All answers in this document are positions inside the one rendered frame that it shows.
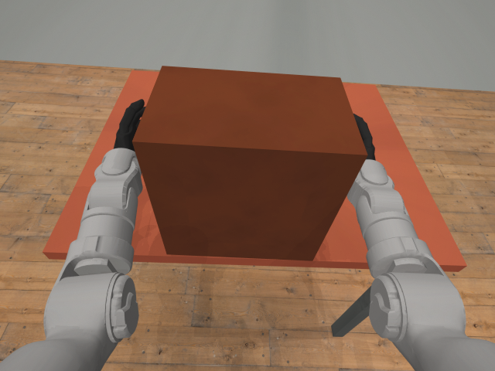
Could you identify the right robot forearm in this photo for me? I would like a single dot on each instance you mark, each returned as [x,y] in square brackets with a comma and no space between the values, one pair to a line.
[392,243]

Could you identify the right robot hand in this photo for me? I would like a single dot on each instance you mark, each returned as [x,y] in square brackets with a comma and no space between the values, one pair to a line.
[366,137]

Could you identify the robot right upper arm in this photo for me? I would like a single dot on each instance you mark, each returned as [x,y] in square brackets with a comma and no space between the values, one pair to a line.
[423,316]

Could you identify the carton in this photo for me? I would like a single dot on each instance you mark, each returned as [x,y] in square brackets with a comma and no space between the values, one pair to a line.
[247,164]

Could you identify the robot left upper arm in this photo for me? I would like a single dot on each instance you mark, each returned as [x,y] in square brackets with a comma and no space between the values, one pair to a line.
[87,316]

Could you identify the table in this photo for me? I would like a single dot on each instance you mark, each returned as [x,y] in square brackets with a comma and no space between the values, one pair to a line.
[343,246]

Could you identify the left robot forearm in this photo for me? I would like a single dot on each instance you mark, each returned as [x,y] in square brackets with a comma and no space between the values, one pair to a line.
[103,244]

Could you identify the left robot hand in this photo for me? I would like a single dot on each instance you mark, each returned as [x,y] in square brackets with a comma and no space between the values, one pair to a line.
[129,124]

